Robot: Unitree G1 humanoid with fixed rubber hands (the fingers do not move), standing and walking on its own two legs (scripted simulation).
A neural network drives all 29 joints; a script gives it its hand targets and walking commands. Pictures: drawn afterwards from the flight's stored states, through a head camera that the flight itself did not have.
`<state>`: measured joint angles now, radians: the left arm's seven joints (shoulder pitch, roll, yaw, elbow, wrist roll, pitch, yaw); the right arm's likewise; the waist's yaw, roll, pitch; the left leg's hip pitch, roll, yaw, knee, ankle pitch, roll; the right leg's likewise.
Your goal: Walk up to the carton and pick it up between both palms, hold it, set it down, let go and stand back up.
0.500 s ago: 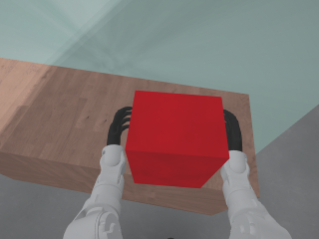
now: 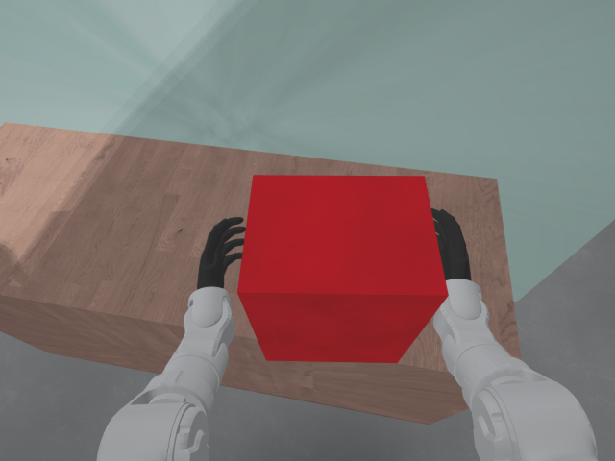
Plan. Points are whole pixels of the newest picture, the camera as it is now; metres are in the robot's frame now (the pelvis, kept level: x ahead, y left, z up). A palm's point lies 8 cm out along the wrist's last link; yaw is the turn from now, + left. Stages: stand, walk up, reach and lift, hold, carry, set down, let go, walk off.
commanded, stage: set down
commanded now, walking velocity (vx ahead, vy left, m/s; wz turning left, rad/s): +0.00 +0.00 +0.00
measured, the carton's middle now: (334, 281) +0.38 -0.02 -0.03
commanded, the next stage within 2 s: none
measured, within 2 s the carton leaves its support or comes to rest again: neither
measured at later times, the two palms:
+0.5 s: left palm (185, 262) +0.37 +0.17 +0.05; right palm (489, 254) +0.37 -0.20 +0.06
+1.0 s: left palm (168, 199) +0.40 +0.17 +0.13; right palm (535, 200) +0.39 -0.23 +0.14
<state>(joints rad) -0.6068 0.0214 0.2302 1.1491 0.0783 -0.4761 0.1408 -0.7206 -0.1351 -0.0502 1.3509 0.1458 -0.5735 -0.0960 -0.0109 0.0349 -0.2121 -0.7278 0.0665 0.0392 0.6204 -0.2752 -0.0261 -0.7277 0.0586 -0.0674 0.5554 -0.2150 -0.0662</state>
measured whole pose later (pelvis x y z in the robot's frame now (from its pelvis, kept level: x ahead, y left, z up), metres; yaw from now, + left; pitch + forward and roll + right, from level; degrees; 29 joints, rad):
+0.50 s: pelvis -0.04 -0.01 +0.00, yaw +1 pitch +18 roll +0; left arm -0.66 0.18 0.08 0.94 -0.14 -0.19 0.07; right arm -0.70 -0.24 0.06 1.04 0.35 -0.26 -0.05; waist -0.03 -0.03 -0.20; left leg -0.70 0.04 0.00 0.62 -0.23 -0.04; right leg -0.72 0.05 -0.07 0.61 -0.19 -0.09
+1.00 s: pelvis -0.01 +0.00 +0.02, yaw -1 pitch +7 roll +0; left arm -0.70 0.21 0.06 0.76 -0.14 0.16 0.11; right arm -0.74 -0.33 0.03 0.95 0.38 0.01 -0.03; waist -0.02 -0.03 -0.12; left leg -0.35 0.02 0.00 0.44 -0.22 -0.02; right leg -0.37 0.06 -0.02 0.40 -0.16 -0.06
